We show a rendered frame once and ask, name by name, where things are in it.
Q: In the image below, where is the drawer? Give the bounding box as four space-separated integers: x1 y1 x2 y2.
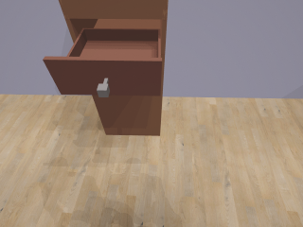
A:
43 28 162 96

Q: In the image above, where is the cabinet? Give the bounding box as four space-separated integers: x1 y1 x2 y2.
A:
59 0 169 136

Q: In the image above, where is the handle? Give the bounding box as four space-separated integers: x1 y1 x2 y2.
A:
97 78 110 97

